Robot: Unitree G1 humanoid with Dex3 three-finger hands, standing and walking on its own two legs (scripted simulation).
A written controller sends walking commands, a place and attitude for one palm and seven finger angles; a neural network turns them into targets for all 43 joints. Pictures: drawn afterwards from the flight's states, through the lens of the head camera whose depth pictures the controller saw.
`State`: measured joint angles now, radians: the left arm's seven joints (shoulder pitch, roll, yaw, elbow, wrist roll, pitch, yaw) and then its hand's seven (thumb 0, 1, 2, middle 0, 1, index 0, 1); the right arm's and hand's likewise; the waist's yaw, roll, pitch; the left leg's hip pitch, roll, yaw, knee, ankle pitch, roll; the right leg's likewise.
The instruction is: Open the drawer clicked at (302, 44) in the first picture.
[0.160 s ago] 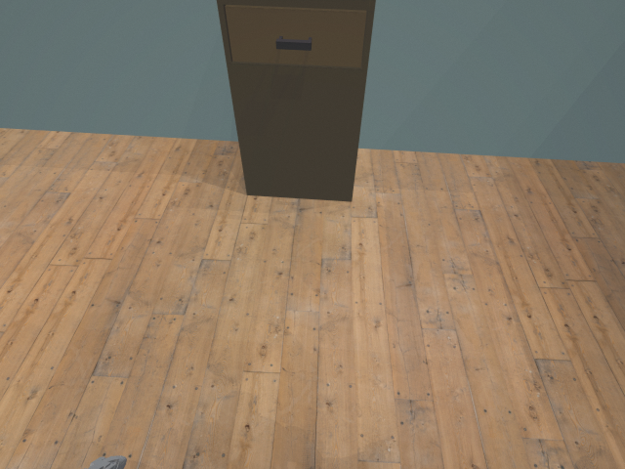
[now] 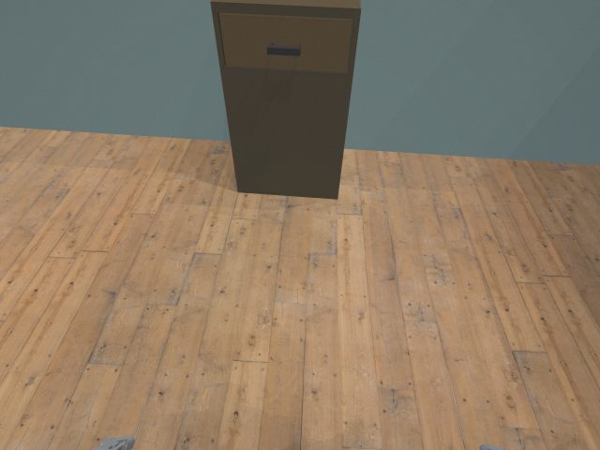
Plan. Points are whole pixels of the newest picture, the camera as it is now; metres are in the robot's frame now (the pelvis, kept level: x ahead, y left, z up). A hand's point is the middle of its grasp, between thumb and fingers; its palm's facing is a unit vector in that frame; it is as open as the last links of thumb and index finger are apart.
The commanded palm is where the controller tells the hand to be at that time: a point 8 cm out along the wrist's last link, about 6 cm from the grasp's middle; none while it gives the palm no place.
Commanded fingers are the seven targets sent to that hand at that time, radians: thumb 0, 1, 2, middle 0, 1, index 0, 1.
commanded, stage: stand and wait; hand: left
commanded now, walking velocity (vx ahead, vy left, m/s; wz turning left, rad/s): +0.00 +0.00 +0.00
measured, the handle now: (284, 48) +1.39 +0.13 -0.03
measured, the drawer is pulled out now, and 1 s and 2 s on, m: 0.00 0.00 0.00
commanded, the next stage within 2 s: look at it before walking up in 0.66 s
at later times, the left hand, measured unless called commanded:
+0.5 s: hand out of the picture +0.05 +0.24 -0.15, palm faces -0.02 -0.94 -0.34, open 7.3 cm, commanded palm none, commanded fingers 0.00 0.90 0.90 -0.20 -0.30 -0.20 -0.30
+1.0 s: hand out of the picture +0.06 +0.24 -0.15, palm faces -0.03 -0.94 -0.33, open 7.3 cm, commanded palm none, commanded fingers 0.00 0.90 0.90 -0.20 -0.30 -0.20 -0.30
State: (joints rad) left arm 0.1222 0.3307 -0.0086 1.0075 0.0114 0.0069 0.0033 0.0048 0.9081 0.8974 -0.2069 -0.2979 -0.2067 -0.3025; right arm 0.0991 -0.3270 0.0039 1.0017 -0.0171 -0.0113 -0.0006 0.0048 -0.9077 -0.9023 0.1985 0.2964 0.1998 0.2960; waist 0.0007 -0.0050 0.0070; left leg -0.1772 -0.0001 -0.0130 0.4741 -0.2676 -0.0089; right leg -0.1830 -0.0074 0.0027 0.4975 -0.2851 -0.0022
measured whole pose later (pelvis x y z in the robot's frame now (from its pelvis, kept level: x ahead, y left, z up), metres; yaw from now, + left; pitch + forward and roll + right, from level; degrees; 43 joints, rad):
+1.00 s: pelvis -0.01 +0.00 +0.01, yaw +0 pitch -2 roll +0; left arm 0.14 0.34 0.00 1.08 0.01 0.00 0.00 0.00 0.91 0.90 -0.21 -0.30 -0.21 -0.30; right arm 0.13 -0.33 0.00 1.11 -0.01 -0.01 0.00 0.00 -0.91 -0.90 0.20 0.30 0.20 0.30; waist 0.00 -0.01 0.03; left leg -0.15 0.01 -0.01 0.39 -0.20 -0.02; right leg -0.16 0.00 0.00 0.40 -0.21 -0.01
